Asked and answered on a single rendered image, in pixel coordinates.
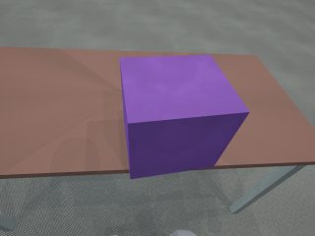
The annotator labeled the carton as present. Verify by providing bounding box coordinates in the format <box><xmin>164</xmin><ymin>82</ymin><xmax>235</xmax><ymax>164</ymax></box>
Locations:
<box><xmin>119</xmin><ymin>55</ymin><xmax>250</xmax><ymax>179</ymax></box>

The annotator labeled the table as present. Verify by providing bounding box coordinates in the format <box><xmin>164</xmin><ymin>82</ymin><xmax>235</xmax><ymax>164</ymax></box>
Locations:
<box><xmin>0</xmin><ymin>46</ymin><xmax>315</xmax><ymax>232</ymax></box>

